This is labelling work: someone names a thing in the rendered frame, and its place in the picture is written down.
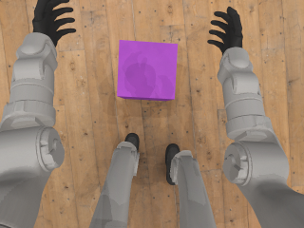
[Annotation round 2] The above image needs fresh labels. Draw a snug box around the right robot hand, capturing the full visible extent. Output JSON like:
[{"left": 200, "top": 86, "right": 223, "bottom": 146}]
[{"left": 207, "top": 7, "right": 243, "bottom": 55}]

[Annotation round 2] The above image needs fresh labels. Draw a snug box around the left robot upper arm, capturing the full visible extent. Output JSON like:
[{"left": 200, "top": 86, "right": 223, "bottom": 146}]
[{"left": 0, "top": 125, "right": 65, "bottom": 228}]

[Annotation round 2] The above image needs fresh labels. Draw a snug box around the right robot forearm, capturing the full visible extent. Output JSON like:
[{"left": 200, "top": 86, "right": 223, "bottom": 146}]
[{"left": 217, "top": 47, "right": 290, "bottom": 177}]

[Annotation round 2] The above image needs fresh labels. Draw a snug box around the robot right shin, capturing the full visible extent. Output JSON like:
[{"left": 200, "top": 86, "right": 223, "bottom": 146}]
[{"left": 169, "top": 150, "right": 199, "bottom": 178}]

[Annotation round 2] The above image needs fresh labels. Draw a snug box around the left robot forearm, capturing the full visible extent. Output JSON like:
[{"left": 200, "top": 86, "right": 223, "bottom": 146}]
[{"left": 0, "top": 32, "right": 58, "bottom": 132}]

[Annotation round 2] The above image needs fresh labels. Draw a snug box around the carton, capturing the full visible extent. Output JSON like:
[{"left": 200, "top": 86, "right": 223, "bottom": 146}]
[{"left": 117, "top": 40, "right": 178, "bottom": 101}]

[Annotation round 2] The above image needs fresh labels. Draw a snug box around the left robot hand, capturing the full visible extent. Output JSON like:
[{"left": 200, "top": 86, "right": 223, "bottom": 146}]
[{"left": 32, "top": 0, "right": 77, "bottom": 47}]

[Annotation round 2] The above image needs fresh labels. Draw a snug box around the right robot upper arm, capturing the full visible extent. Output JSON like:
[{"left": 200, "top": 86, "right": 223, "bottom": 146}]
[{"left": 222, "top": 141, "right": 304, "bottom": 228}]

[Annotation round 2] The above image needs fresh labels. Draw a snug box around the left robot foot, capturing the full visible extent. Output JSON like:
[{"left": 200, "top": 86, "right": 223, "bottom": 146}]
[{"left": 124, "top": 133, "right": 140, "bottom": 152}]

